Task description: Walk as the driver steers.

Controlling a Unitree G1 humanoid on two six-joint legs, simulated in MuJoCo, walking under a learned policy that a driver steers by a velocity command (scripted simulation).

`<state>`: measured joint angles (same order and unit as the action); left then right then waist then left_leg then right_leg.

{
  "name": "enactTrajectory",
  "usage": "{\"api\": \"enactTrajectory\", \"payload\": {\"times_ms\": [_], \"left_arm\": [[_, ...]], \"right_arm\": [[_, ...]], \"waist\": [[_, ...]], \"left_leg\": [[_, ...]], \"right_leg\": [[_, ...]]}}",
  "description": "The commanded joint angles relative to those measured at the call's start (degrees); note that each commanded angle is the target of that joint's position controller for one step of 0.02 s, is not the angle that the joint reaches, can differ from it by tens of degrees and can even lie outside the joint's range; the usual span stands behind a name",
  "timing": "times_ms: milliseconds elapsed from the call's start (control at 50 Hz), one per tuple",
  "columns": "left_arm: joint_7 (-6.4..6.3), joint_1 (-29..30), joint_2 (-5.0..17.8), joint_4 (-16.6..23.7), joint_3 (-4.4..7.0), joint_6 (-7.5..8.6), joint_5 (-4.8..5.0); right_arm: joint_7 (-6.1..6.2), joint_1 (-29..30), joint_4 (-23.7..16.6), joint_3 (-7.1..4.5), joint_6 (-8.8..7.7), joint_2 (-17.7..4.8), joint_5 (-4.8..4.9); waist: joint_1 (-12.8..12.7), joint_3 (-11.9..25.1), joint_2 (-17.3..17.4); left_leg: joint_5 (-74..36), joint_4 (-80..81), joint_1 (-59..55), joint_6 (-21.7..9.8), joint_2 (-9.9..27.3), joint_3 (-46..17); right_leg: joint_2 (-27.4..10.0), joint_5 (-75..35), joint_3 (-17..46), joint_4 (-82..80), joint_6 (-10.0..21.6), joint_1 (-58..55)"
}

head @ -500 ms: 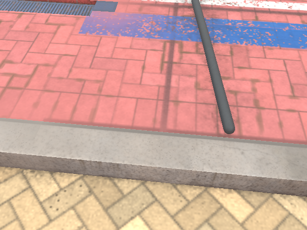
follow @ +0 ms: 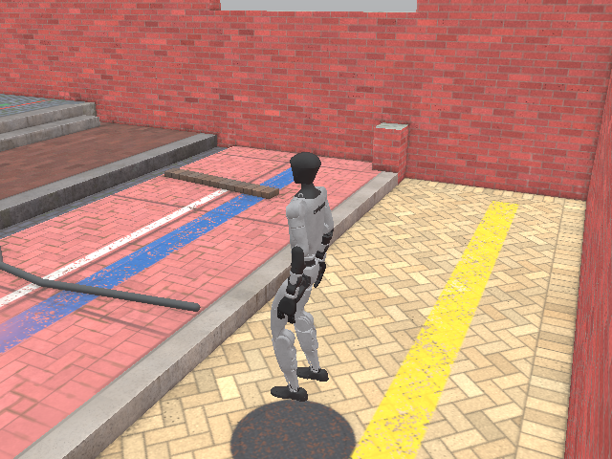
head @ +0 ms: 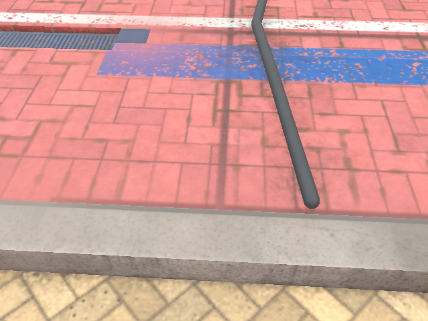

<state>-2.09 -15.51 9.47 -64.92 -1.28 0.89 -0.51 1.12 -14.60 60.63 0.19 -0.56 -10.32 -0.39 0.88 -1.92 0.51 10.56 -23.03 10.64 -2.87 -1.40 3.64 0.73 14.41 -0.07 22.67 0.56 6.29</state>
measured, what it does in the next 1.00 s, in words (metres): walks ahead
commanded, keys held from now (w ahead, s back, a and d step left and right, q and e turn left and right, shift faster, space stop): no key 0.44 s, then w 0.18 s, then no key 0.38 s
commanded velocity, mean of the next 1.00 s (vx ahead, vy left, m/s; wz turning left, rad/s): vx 0.08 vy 0.00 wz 0.00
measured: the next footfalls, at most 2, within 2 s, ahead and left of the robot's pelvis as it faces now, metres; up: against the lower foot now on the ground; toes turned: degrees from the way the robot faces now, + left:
right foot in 1.06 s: +0.19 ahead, -0.09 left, +0.00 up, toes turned -2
right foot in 1.40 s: +0.30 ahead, -0.09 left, +0.00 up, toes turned -4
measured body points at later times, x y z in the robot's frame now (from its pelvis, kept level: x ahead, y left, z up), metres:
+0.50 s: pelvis +0.02 -0.01 +0.00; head +0.02 -0.01 +0.45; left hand +0.00 +0.21 -0.16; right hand +0.01 -0.23 -0.16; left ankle +0.02 +0.09 -0.74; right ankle -0.02 -0.11 -0.74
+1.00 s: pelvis +0.12 +0.03 +0.00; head +0.14 +0.05 +0.45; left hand +0.14 +0.25 -0.17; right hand +0.08 -0.17 -0.16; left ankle +0.07 +0.09 -0.74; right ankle +0.13 -0.09 -0.73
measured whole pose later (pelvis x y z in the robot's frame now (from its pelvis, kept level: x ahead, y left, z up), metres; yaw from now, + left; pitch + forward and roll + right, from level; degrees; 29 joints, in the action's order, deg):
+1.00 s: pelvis +0.12 +0.03 +0.00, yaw +0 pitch -1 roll +0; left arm -2.6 -12.0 8.3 -63.0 0.1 0.1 0.0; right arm 2.8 -20.8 63.1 2.1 -3.5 -5.5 -0.8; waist 0.4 -4.3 -1.5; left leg 16.6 -22.4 4.8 -5.0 -3.2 5.2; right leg -0.9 19.6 -1.8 37.1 0.5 17.0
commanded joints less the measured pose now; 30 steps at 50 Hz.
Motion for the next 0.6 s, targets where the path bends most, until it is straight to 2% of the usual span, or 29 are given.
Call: {"api": "enactTrajectory", "payload": {"times_ms": [20,440,460,480,500,520,560,600], "left_arm": [[-0.23,-2.9,4.8,0.3,0.72,0.40,0.04],[-0.61,-5.1,2.9,-1.8,0.57,0.31,0.10],[-0.58,-5.9,2.7,-2.1,0.55,0.28,0.02],[-0.53,-6.4,3.3,-2.2,0.89,0.16,-0.10],[-0.44,-6.9,4.2,-2.1,1.39,-0.07,-0.18],[-0.26,-7.2,5.0,-1.7,1.82,-0.34,-0.37],[0.00,-10.1,5.6,-1.3,2.40,-0.42,-0.29],[-0.07,-14.2,7.8,-2.2,3.55,0.08,-0.31]], "right_arm": [[0.29,-2.8,0.1,-0.61,-0.50,-4.4,0.03],[1.08,-5.3,4.5,-0.13,-0.33,-2.6,-0.06],[1.04,-5.8,4.8,-0.11,-0.27,-2.4,-0.11],[0.96,-5.7,4.7,-0.42,-0.10,-2.9,-0.15],[0.81,-5.7,4.5,-0.88,0.16,-3.6,-0.22],[0.55,-5.4,4.0,-1.18,0.39,-3.9,-0.47],[-0.08,-3.0,2.0,-1.14,0.23,-2.6,-0.80],[-0.78,0.4,-0.6,-0.72,-0.94,-0.3,-1.73]], "waist": [[-0.1,-1.5,-1.3],[-0.3,-2.2,-0.7],[-0.3,-1.1,-0.7],[-0.4,-1.7,-0.9],[-0.6,-2.4,-1.5],[-0.8,-4.7,-2.6],[-2.5,-10.1,-4.6],[-4.0,-11.8,-9.7]], "left_leg": [[-4.6,4.0,-1.3,-0.3,6.4,-7.0],[-8.1,3.0,-2.0,-0.1,6.9,-7.1],[-3.3,3.1,-2.4,-0.3,6.2,-6.8],[3.5,2.2,-1.6,-0.7,5.0,-6.2],[12.5,0.3,0.1,-1.5,3.5,-5.3],[20.5,-1.0,3.5,-2.2,2.7,-5.2],[25.4,-5.7,12.5,-2.6,1.5,-4.7],[16.0,-15.5,19.5,-1.8,0.5,0.6]], "right_leg": [[-5.8,-7.6,5.6,-4.9,2.1,2.8],[-5.8,-10.1,4.7,-4.6,2.2,2.3],[-5.3,-5.4,4.5,-5.0,2.4,1.9],[-4.4,1.2,4.2,-4.7,3.0,2.5],[-3.6,10.3,4.4,-3.9,4.2,3.7],[-4.0,19.5,6.2,-4.3,5.5,5.8],[-7.5,30.4,12.8,-7.4,8.5,6.6],[-15.6,32.7,23.4,-13.5,12.8,1.8]]}}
